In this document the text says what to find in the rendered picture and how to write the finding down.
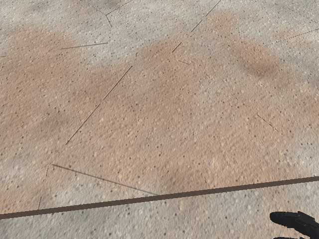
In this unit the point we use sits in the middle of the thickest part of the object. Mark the right robot hand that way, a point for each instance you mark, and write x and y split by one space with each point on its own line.
300 221

